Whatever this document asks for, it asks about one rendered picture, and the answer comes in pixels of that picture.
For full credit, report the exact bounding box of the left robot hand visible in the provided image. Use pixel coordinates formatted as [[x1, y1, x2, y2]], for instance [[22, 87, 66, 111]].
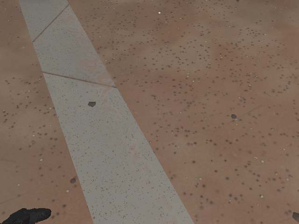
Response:
[[0, 208, 51, 224]]

